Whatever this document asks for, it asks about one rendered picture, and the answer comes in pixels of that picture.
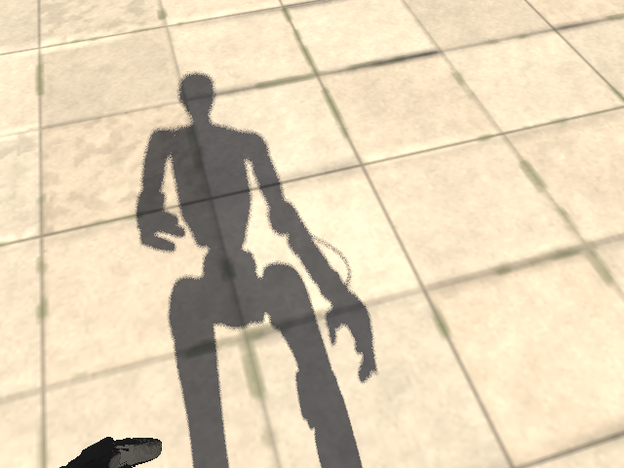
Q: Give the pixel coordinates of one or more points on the robot left hand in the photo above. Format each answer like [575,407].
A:
[125,453]

